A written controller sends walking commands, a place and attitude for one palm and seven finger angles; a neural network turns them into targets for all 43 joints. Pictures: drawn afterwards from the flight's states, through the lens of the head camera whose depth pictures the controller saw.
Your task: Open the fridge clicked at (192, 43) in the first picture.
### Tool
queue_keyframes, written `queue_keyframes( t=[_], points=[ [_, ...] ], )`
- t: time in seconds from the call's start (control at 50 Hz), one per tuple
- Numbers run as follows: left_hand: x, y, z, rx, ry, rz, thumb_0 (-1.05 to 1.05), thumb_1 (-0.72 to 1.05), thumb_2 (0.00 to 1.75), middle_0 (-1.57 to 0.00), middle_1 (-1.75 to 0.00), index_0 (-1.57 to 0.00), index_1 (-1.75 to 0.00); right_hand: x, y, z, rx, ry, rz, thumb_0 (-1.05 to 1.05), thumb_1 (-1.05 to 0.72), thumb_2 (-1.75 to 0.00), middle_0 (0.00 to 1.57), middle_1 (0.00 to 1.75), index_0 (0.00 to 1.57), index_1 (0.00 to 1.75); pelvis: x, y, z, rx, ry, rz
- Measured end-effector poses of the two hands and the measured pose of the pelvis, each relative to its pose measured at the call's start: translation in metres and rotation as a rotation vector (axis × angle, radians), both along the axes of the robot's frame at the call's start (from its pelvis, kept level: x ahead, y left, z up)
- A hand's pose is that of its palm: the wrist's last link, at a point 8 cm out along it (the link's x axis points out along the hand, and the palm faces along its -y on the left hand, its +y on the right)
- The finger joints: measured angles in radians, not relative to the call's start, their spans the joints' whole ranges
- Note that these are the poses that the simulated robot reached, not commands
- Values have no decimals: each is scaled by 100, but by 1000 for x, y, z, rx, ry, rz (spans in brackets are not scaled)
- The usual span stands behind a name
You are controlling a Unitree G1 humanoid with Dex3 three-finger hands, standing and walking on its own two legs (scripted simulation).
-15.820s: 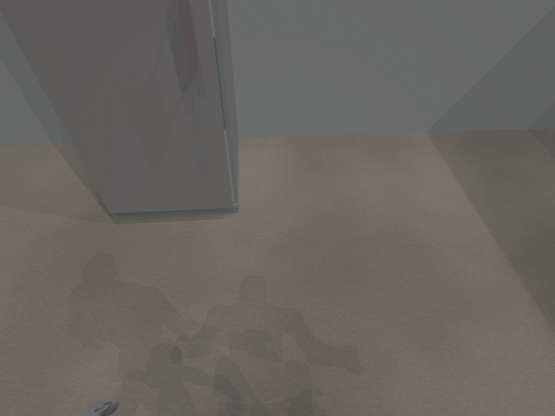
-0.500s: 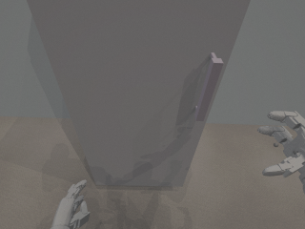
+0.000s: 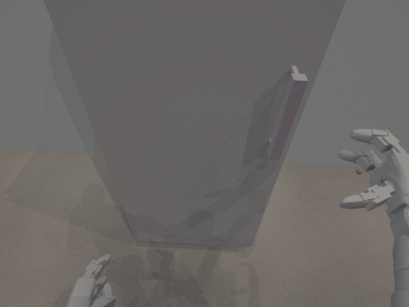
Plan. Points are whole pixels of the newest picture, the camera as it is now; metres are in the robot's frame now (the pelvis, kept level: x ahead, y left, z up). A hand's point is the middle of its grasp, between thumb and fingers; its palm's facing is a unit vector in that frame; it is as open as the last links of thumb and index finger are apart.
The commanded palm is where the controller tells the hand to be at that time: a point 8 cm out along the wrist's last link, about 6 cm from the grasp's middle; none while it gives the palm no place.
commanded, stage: move the hooked fingers beside the handle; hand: right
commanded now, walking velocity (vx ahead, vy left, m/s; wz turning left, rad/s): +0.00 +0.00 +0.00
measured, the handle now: (282, 116) +0.51 -0.16 +0.12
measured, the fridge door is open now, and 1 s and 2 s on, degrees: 0 0 0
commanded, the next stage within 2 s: feel for the door with the fingertips in 1.76 s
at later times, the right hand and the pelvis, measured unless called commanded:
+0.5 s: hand (334, 145) +0.40 -0.24 +0.14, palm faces +0.02 +1.00 -0.01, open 14.0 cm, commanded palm +0.38 -0.29 +0.14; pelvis +0.01 +0.00 +0.00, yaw +1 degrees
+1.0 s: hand (320, 129) +0.45 -0.22 +0.14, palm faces +0.02 +1.00 +0.00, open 14.0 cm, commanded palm +0.42 -0.28 +0.13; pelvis +0.02 +0.00 -0.01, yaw +1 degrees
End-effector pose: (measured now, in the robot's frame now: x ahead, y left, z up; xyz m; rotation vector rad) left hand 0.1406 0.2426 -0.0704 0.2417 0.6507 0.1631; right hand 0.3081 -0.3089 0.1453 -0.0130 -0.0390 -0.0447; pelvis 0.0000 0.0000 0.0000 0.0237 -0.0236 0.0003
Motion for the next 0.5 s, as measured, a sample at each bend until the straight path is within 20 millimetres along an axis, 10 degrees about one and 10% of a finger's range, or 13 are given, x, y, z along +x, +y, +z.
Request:
queue_keyframes(
  t=[0.5],
  points=[
    [-41, 18, -21, 13, 174, 81, 2, 91, 90, -20, -30, -21, -30, 71, 20, -4, 7, 26, 21, -1, 50, -30, 30, 120, 30, 120, 6, 1, -4, 0, 65, 11]
  ],
)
